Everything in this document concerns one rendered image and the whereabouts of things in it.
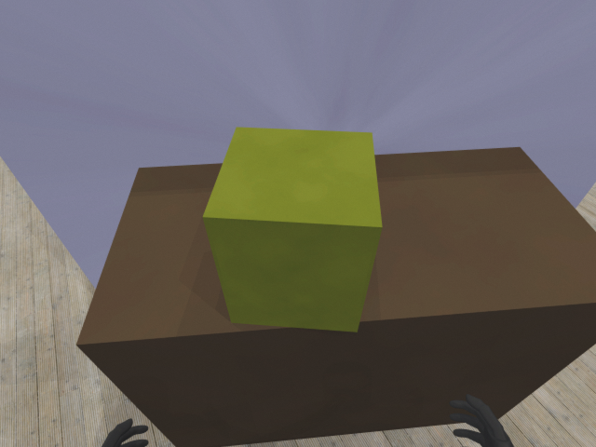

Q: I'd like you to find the pedestal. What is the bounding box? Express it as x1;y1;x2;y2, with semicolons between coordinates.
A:
76;147;596;447

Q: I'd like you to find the right robot hand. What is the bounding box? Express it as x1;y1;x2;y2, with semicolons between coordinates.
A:
449;394;514;447

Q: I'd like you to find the carton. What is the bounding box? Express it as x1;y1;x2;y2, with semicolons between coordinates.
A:
203;127;383;332

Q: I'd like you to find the left robot hand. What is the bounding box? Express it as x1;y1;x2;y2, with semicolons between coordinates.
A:
102;418;148;447

